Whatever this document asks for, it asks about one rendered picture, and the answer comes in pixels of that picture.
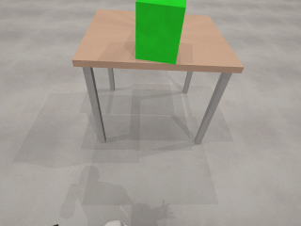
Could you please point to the table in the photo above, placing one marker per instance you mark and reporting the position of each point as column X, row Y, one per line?
column 110, row 43

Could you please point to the carton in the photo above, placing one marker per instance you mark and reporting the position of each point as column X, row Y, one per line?
column 158, row 29

